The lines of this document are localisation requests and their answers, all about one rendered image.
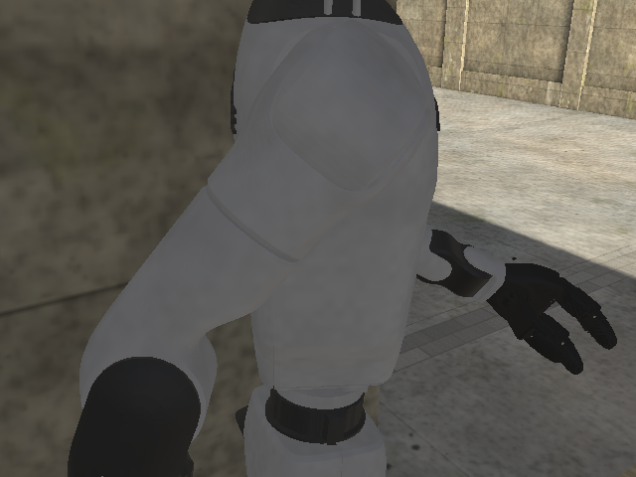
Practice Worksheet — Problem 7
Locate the robot left hand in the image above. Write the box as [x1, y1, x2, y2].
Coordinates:
[486, 257, 617, 375]

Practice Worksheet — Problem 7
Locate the robot left forearm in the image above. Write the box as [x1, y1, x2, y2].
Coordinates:
[416, 224, 506, 303]

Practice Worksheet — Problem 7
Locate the robot right upper arm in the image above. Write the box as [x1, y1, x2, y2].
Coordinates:
[79, 19, 430, 442]

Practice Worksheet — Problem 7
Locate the robot left thigh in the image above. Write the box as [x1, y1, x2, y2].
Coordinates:
[236, 405, 248, 436]

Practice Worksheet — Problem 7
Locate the robot right forearm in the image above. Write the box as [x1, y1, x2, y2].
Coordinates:
[68, 357, 201, 477]

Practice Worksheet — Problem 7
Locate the robot torso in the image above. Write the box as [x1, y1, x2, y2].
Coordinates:
[231, 0, 440, 477]

